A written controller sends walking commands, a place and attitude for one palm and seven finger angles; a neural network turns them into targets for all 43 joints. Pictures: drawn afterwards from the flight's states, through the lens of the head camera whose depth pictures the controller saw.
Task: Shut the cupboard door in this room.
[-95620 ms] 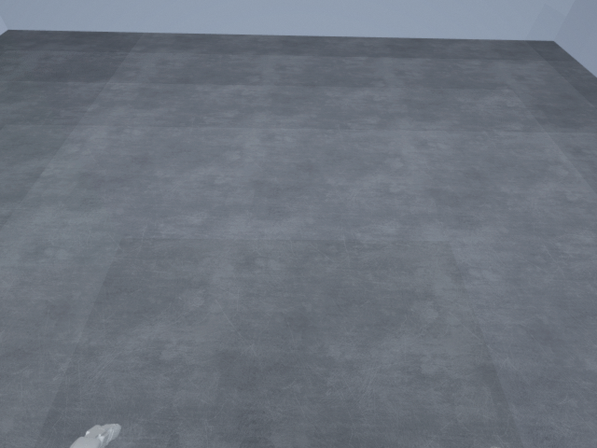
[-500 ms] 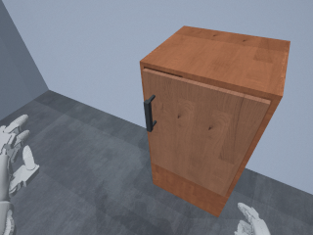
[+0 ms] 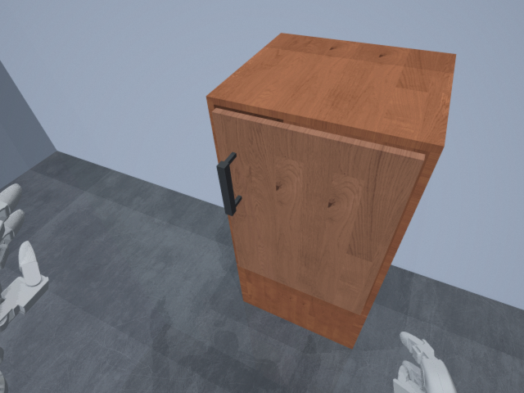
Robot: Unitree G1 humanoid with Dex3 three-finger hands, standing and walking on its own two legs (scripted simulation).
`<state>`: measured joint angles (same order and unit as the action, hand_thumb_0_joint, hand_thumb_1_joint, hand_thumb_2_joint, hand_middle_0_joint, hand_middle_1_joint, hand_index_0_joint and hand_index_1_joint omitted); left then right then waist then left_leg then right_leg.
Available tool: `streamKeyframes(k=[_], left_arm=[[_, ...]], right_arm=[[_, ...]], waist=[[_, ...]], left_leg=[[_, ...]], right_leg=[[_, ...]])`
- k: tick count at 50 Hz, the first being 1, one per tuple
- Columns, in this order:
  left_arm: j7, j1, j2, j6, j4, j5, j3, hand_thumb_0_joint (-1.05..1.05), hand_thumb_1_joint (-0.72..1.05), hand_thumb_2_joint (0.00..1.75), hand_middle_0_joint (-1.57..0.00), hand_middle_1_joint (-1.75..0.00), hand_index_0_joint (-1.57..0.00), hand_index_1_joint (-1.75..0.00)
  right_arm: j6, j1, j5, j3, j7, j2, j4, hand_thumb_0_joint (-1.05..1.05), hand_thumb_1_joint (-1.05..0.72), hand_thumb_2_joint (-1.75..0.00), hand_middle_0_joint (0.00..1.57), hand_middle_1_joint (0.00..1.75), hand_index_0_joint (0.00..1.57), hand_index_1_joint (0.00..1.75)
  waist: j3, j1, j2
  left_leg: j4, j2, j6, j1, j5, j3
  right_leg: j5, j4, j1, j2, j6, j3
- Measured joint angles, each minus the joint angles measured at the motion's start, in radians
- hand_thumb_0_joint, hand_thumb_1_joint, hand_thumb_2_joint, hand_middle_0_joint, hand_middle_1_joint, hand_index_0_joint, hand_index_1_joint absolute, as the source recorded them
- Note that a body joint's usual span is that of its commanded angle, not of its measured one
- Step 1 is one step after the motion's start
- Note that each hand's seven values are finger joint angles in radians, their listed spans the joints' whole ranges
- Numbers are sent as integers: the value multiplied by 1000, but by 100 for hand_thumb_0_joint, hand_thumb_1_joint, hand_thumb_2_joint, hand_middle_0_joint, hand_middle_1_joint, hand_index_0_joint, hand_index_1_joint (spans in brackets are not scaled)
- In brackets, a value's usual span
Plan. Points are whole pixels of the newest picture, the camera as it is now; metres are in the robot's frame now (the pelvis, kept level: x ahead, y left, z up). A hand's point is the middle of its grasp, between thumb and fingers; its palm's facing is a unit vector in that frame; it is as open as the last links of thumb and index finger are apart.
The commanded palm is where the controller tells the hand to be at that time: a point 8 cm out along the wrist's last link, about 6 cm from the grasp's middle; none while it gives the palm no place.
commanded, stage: step back with the hand held close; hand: left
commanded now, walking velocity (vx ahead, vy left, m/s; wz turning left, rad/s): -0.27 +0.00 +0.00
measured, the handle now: (231, 184) +0.57 +0.13 -0.03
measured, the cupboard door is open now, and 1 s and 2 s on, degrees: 0 0 0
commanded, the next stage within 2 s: stop stepping back and stand still in 1.38 s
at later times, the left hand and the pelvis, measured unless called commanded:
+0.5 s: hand (17, 332) +0.14 +0.27 +0.16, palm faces +0.41 -0.77 -0.48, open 7.4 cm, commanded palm +0.09 +0.30 +0.18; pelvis -0.06 +0.01 -0.01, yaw -1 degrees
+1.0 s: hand out of the picture +0.11 +0.27 +0.16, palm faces +0.42 -0.76 -0.50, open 7.4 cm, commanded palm +0.04 +0.31 +0.18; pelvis -0.10 +0.01 -0.02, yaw +0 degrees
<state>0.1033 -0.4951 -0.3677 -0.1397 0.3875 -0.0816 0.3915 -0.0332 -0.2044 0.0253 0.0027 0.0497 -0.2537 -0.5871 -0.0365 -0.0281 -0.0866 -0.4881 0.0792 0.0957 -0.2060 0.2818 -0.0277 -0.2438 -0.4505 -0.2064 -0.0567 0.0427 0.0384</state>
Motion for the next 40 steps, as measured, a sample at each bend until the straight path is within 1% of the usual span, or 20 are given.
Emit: streamKeyframes(k=[3, 6, 11, 14, 18, 24, 29, 36, 40], left_arm=[[2, -17, -1, -5, 5, 3, -11, 1, 89, 90, -21, -30, -21, -30], [0, -32, -16, -4, 18, 3, -16, 1, 89, 90, -21, -30, -21, -30], [5, -49, -53, -9, 48, 2, 7, 1, 89, 90, -22, -30, -21, -30], [12, -57, -64, -14, 60, 4, 21, 1, 89, 90, -22, -30, -21, -30], [18, -63, -63, -20, 68, 12, 27, 1, 89, 90, -22, -30, -21, -30], [24, -49, -41, -32, 68, 41, 22, 1, 89, 90, -21, -30, -21, -30], [29, -22, -33, -45, 66, 63, 34, 1, 89, 90, -22, -30, -21, -30], [33, 10, -30, -64, 68, 80, 50, 1, 89, 90, -21, -30, -21, -30], [36, 12, -31, -73, 83, 84, 48, 1, 89, 90, -21, -30, -21, -30]], right_arm=[[21, 1, 2, 15, 8, -12, 4, 1, -91, -90, 20, 30, 20, 30], [40, 1, 5, 25, 16, -15, 11, 1, -91, -90, 20, 30, 20, 30], [67, 0, 8, 30, 24, -5, 28, 1, -91, -90, 20, 30, 20, 30], [73, -4, 8, 26, 27, 2, 37, 1, -91, -90, 20, 30, 20, 30], [70, -11, 7, 20, 31, 6, 44, 1, -91, -90, 20, 30, 20, 30], [49, -28, 1, 14, 37, 4, 50, 1, -91, -90, 20, 30, 20, 30], [32, -43, -8, 12, 39, 8, 44, 1, -91, -90, 20, 30, 20, 30], [22, -56, -15, 12, 27, 15, 30, 1, -91, -90, 20, 30, 20, 30], [22, -55, -18, 18, 17, 16, 22, 1, -91, -90, 20, 30, 20, 30]], waist=[[-3, 9, 0], [-1, 17, 7], [4, 28, 30], [3, 31, 43], [0, 30, 53], [1, 23, 56], [9, 18, 62], [18, 27, 70], [24, 36, 79]], left_leg=[[-6, 6, 4, -20, -2, -9], [-14, 12, 6, -39, -4, -17], [-36, 13, 8, -69, -9, -26], [-48, 10, 11, -86, -14, -30], [-62, 5, 14, -106, -24, -34], [-95, 0, 21, -141, -33, -35], [-123, -2, 24, -162, -34, -39], [-174, -12, 22, -198, -14, -43], [-207, -16, 16, -231, 27, -43]], right_leg=[[-8, -28, -32, 7, -5, -7], [-14, -56, -60, 13, -8, -14], [-14, -90, -97, 16, -8, -19], [-5, -98, -113, 14, -9, -20], [14, -99, -128, 10, -10, -20], [32, -116, -155, 8, -16, -16], [33, -144, -175, 7, -22, -18], [36, -176, -203, 2, -12, -14], [42, -184, -227, 1, -6, -9]])
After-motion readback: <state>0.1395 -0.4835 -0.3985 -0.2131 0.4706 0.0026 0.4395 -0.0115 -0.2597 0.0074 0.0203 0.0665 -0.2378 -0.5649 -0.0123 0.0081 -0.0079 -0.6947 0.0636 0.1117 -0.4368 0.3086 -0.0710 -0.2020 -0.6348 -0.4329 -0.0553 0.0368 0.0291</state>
